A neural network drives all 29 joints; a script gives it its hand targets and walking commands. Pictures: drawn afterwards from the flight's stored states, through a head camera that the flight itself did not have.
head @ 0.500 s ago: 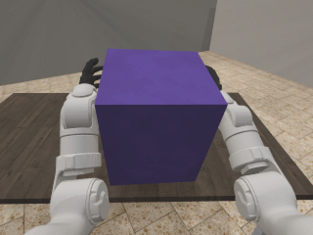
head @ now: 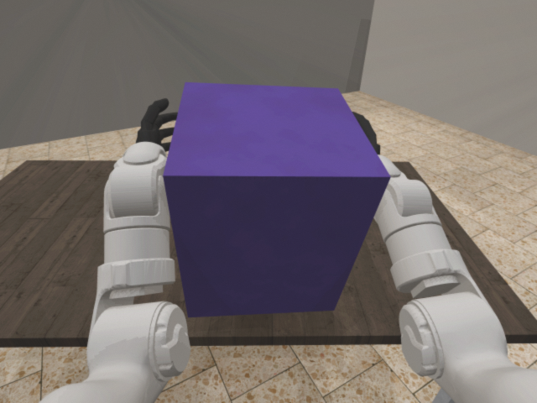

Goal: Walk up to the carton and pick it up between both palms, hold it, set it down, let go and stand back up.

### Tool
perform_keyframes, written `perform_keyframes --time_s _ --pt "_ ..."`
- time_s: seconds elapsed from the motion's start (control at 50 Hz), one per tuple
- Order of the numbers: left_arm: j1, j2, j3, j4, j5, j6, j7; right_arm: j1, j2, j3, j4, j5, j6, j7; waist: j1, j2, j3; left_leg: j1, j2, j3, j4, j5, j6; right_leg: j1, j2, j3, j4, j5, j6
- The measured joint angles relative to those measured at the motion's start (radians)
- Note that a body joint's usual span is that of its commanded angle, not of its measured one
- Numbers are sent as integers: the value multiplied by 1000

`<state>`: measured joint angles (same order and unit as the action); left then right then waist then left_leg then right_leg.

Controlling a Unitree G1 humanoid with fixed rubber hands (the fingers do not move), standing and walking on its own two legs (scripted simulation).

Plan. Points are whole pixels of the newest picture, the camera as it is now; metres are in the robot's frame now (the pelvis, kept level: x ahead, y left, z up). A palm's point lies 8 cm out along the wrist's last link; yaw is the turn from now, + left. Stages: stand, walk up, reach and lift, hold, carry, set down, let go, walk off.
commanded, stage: hold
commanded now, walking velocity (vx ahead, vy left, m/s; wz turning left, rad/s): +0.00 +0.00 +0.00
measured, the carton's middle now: (263, 202) +0.32 +0.00 +0.22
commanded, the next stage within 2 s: set down in 0.68 s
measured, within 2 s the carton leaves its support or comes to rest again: neither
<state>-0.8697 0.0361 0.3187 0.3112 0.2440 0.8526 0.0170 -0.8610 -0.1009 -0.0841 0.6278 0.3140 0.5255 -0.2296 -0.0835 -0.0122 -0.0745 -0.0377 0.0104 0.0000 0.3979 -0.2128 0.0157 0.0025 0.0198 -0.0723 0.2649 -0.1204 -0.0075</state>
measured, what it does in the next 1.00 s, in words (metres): stands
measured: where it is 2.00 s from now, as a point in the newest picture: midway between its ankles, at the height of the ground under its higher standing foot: outside the picture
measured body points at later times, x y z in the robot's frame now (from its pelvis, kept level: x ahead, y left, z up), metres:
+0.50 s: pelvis +0.00 +0.00 +0.00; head -0.08 +0.02 +0.44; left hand +0.39 +0.15 +0.28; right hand +0.38 -0.15 +0.25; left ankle +0.01 +0.10 -0.75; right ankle +0.03 -0.11 -0.75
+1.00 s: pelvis +0.00 +0.01 +0.00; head -0.06 +0.03 +0.45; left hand +0.40 +0.16 +0.26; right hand +0.39 -0.14 +0.23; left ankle +0.01 +0.10 -0.75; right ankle +0.03 -0.11 -0.75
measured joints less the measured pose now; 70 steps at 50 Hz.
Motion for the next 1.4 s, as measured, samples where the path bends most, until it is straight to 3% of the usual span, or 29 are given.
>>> perform_keyframes --time_s 0.12,0.46,0.68,0.74,0.9,1.12,1.26,1.4 --pt "-26 5 10 47 2 -14 -1 -18 6 -23 33 -12 -6 6 -2 -2 -3 -13 -2 1 -2 5 1 -17 -3 1 8 -1 -1" --pt "-16 7 2 38 -9 -13 4 -9 1 -7 19 -2 -1 -2 4 -3 -4 -16 1 -3 -1 0 -1 -17 1 -2 3 -4 -3" --pt "30 2 -20 -51 -11 4 1 28 -11 31 -47 29 -4 -13 -7 -1 10 1 4 -3 1 -10 -4 9 6 -1 -16 -2 -1" --pt "31 -1 -9 -46 -16 -13 1 26 3 12 -52 -3 -6 -6 -17 -1 14 -7 -1 -7 12 -15 1 -3 0 -5 8 -14 1" --pt "11 -13 33 18 -3 -118 -13 14 46 -61 0 -88 -94 32 -4 0 35 -5 -14 -3 -4 -2 11 -14 -13 -1 18 -15 8" --pt "20 -16 15 105 51 -283 -31 45 91 -131 134 -217 -332 98 9 -31 91 39 -24 -13 -31 7 12 38 -22 -11 -14 -8 13" --pt "47 -12 -48 99 48 -313 -14 100 88 -110 151 -221 -424 99 2 -49 103 37 -23 -20 -19 -5 10 47 -21 -18 -22 -13 13" --pt "54 -24 -58 130 59 -327 -2 115 70 -89 170 -224 -434 101 -10 -52 114 39 -18 -19 -8 -17 9 54 -16 -17 -21 -18 12"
